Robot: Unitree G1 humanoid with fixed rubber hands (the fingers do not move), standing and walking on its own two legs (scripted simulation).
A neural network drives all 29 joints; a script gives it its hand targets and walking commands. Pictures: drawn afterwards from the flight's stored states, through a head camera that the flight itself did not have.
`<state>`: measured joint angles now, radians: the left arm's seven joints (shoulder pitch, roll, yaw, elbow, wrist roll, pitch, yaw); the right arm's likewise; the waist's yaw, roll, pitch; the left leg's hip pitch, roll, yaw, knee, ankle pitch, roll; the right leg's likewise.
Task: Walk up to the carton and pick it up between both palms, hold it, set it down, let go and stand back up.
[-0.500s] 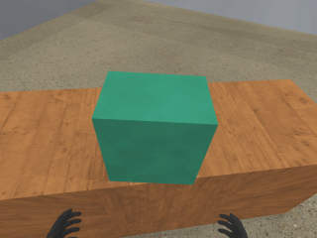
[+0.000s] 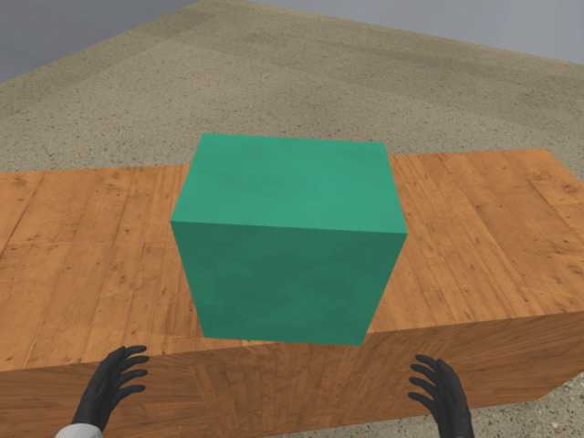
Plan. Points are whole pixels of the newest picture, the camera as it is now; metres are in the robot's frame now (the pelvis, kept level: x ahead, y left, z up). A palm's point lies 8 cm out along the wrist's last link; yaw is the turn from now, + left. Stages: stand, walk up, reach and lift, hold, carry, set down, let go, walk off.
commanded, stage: reach and lift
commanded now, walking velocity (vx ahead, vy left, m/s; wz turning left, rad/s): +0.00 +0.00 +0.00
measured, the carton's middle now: (287, 247) +0.42 +0.02 +0.02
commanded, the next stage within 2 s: none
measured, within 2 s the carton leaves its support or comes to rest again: neither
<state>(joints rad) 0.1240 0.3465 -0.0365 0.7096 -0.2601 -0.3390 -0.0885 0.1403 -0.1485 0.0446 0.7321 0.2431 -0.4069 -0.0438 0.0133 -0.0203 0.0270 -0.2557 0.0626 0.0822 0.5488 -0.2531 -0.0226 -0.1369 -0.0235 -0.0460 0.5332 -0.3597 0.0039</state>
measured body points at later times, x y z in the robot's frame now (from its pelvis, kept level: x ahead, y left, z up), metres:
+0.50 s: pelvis -0.01 +0.00 +0.00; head -0.01 +0.01 +0.45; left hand +0.25 +0.26 -0.01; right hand +0.25 -0.22 -0.02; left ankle +0.02 +0.13 -0.73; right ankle -0.04 -0.12 -0.73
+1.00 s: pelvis -0.01 +0.00 +0.01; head +0.00 +0.00 +0.46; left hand +0.32 +0.26 +0.08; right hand +0.32 -0.21 +0.06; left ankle +0.03 +0.13 -0.73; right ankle -0.04 -0.12 -0.73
